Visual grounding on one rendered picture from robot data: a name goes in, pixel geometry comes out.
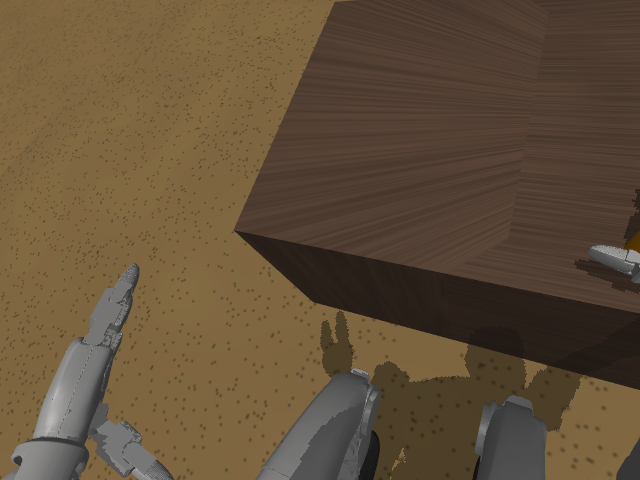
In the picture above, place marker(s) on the right robot hand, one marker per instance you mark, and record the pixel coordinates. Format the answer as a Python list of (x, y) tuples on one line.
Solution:
[(619, 259)]

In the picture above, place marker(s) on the left robot arm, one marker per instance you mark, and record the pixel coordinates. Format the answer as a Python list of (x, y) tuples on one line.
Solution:
[(49, 459)]

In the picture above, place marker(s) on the right robot arm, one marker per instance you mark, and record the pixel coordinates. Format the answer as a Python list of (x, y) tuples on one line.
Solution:
[(630, 468)]

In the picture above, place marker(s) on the can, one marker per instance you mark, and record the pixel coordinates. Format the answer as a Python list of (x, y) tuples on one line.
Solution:
[(634, 243)]

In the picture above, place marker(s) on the left robot foot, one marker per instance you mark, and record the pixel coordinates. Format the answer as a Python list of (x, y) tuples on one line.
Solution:
[(368, 469)]

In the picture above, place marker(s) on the left robot hand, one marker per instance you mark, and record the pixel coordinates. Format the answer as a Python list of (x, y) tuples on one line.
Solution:
[(73, 408)]

